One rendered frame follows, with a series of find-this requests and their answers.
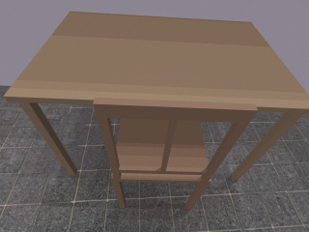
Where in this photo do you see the chair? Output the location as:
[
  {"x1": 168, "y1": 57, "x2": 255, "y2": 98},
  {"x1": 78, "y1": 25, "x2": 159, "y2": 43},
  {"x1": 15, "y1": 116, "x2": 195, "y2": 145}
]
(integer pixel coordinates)
[{"x1": 93, "y1": 98, "x2": 258, "y2": 211}]

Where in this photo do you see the table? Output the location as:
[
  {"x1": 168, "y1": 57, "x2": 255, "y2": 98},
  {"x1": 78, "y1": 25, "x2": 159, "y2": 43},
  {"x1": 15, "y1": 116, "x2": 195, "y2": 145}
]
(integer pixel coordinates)
[{"x1": 3, "y1": 12, "x2": 309, "y2": 180}]

